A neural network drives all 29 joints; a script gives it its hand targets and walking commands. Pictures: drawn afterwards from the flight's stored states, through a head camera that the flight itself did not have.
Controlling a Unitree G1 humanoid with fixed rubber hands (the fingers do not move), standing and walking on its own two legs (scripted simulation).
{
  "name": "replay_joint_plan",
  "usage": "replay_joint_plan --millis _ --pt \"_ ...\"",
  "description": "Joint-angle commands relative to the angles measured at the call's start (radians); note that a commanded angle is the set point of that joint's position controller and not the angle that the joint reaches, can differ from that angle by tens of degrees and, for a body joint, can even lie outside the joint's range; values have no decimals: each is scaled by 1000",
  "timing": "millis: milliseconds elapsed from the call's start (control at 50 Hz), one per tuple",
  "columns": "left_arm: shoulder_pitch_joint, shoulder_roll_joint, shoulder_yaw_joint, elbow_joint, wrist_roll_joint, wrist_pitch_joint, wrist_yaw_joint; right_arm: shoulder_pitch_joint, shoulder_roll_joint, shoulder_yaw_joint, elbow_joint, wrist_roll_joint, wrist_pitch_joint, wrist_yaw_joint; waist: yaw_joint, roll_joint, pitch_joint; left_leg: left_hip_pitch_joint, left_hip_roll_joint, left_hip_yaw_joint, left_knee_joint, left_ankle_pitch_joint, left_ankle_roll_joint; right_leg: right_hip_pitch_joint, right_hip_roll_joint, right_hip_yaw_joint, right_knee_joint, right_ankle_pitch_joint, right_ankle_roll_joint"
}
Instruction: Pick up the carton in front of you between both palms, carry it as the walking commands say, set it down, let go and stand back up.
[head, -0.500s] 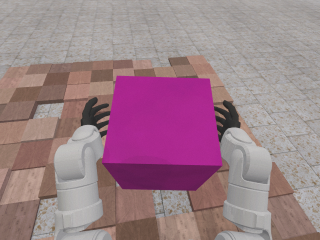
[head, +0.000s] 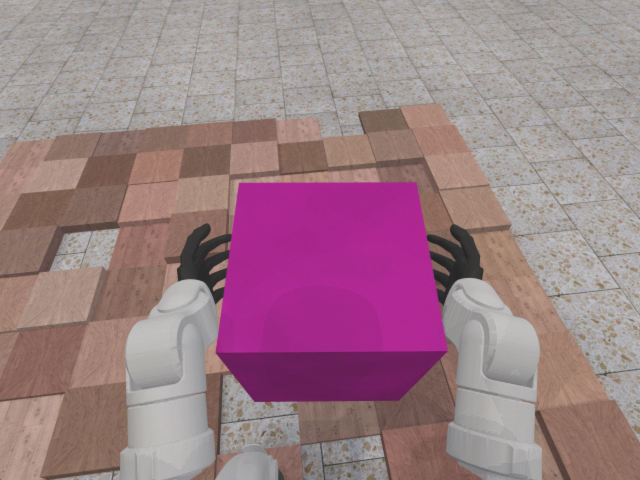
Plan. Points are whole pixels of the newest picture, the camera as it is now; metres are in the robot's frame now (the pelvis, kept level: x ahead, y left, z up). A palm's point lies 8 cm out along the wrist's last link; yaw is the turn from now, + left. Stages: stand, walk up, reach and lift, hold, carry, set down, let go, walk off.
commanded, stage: carry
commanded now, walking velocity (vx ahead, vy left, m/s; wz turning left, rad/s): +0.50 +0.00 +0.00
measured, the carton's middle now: (327, 303) +0.35 +0.00 +0.03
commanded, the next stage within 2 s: none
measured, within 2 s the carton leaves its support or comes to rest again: neither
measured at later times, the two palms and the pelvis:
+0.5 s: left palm (248, 111) +0.67 +0.14 +0.11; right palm (433, 112) +0.66 -0.17 +0.11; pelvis +0.35 -0.01 +0.00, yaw +0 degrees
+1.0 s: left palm (270, 20) +1.01 +0.14 +0.12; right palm (409, 19) +1.00 -0.16 +0.13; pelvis +0.68 +0.00 +0.00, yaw -1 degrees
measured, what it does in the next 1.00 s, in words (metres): walks ahead: left foot, then right foot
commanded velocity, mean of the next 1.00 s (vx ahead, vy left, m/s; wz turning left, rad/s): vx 0.50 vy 0.00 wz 0.00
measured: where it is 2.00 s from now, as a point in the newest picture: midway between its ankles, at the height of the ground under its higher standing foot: (362, 202)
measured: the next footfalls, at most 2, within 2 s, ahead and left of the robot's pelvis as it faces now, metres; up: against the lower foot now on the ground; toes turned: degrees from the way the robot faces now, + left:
left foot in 0.12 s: +0.29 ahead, +0.08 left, +0.00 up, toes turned +8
right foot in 0.54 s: +0.54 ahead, -0.14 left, +0.01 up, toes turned -7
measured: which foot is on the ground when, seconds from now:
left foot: up 0.00-0.10, down 0.12-0.56, up 0.58-0.90, down 0.92-1.00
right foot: down 0.00-0.16, up 0.18-0.52, down 0.54-0.94, up 0.96-1.00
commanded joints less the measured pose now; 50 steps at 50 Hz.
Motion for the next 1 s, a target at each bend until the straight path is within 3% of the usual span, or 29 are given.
replay_joint_plan --millis 0,20,60,80,100,120,140,160,200,220,260,320,460,480,520,540,560,580,620,640,680,740,800,860,900,920,940,960,980 --pt "-492 -652 -639 -37 -125 -16 2 -477 728 633 -28 104 -32 4 42 -121 -301 45 -69 110 -261 190 15 310 -151 57 11 896 -43" --pt "-488 -651 -639 -33 -122 -17 5 -468 723 629 -28 101 -31 5 39 -131 -291 135 -94 132 -326 219 27 281 -158 48 8 949 -36" --pt "-473 -648 -638 -24 -113 -17 10 -453 712 620 -19 96 -30 7 -6 -167 -342 363 -120 146 -345 242 58 231 -180 17 126 1091 -15" --pt "-474 -644 -640 -22 -108 -14 11 -434 701 612 -7 92 -31 7 -53 -163 -396 497 -126 135 -394 256 63 218 -163 -16 272 1083 8" --pt "-487 -640 -636 -13 -97 -13 11 -428 698 604 1 87 -32 8 -82 -104 -435 668 -105 129 -448 250 43 141 -139 -39 443 939 27" --pt "-508 -636 -633 -12 -94 -11 12 -422 684 595 11 84 -35 9 -94 38 -511 942 84 -107 -322 309 116 -132 -112 6 671 568 54" --pt "-479 -652 -626 -9 -98 -6 10 -430 679 610 25 85 -42 7 -114 310 -604 1148 310 -585 -407 141 315 -471 80 38 1004 -108 96" --pt "-501 -646 -629 -25 -96 -11 15 -405 720 618 30 114 -42 11 -101 221 -553 1070 300 -619 -480 44 309 -557 32 129 1089 -153 52" --pt "-529 -687 -604 -11 -82 -21 18 -494 765 655 -14 149 -57 25 -95 56 -446 891 274 -474 -498 116 265 -568 -57 145 982 -77 39" --pt "-521 -702 -594 9 -68 -26 17 -529 787 677 -28 167 -65 33 -84 18 -418 803 251 -421 -524 104 248 -538 -81 148 903 -50 46" --pt "-501 -721 -592 32 -52 -37 15 -546 809 694 -33 181 -78 43 -63 37 -412 722 207 -314 -571 19 218 -479 -88 114 777 -3 61" --pt "-454 -710 -599 50 -45 -47 18 -500 783 683 -19 172 -84 41 -51 89 -400 738 175 -210 -548 87 225 -521 -82 67 629 20 78" --pt "-531 -619 -614 -26 -104 -18 39 -483 647 631 -67 145 -47 10 -68 157 -293 703 129 -80 -467 294 168 -453 -33 -46 292 192 69" --pt "-539 -598 -609 -25 -115 -8 45 -489 619 621 -71 144 -38 1 -55 155 -287 685 122 -60 -427 332 156 -400 -14 -66 250 206 62" --pt "-532 -555 -587 -13 -126 16 57 -478 565 598 -74 141 -13 -20 12 98 -357 569 73 49 -179 430 97 -102 37 -106 151 238 37" --pt "-522 -526 -575 -9 -127 27 62 -507 543 590 -81 142 0 -29 58 -7 -421 375 30 62 71 279 58 136 -74 76 145 220 -13" --pt "-536 -485 -559 -4 -133 41 70 -498 529 572 -71 135 13 -39 55 -235 -447 97 -82 32 329 -161 17 309 -332 499 60 271 -111" --pt "-540 -480 -554 2 -145 50 78 -507 524 551 -67 135 27 -43 78 -303 -469 -64 -121 -73 511 -351 18 366 -385 683 4 251 -201" --pt "-607 -526 -572 -40 -175 62 72 -568 542 522 -67 144 47 -48 69 -134 -413 -129 -29 -131 570 -296 37 269 -352 541 41 289 -188" --pt "-639 -552 -579 -57 -184 65 66 -577 555 510 -59 140 52 -47 39 -82 -386 -112 0 -134 508 -255 36 198 -330 464 27 249 -149" --pt "-678 -595 -590 -65 -197 65 54 -592 580 508 -49 127 56 -39 20 -122 -371 -75 21 -113 436 -197 21 122 -299 359 -13 164 -117" --pt "-678 -596 -590 -73 -192 67 49 -617 601 534 -62 134 57 -30 24 -147 -346 -132 42 -80 324 -133 -1 143 -288 282 -57 173 -137" --pt "-644 -580 -584 -78 -180 75 57 -591 603 548 -64 144 61 -26 27 -134 -294 41 25 -20 -32 -94 -5 45 -222 121 -88 242 -105" --pt "-579 -576 -587 -90 -166 92 60 -544 604 560 -86 151 75 -19 0 -208 -307 243 -54 98 -198 -13 14 39 -208 32 -19 454 -48" --pt "-523 -577 -604 -119 -164 110 60 -463 604 563 -95 163 90 -15 -68 -109 -399 559 -102 131 -308 14 42 -32 -168 -62 255 678 19" --pt "-502 -575 -606 -143 -164 122 57 -425 603 562 -110 164 96 -16 -104 1 -489 768 2 -95 -376 -70 86 -176 -106 -76 505 558 69" --pt "-472 -589 -613 -181 -179 135 51 -398 601 576 -127 171 102 -15 -99 303 -553 956 267 -580 -452 -3 225 -443 1 -20 820 202 106" --pt "-470 -602 -622 -209 -185 141 48 -360 636 594 -151 181 110 -8 -81 309 -522 1014 309 -685 -488 212 246 -617 37 75 960 -141 90" --pt "-445 -635 -628 -233 -191 146 41 -354 659 618 -227 204 113 4 -81 192 -498 1015 310 -586 -421 377 240 -675 -14 117 1008 -148 71"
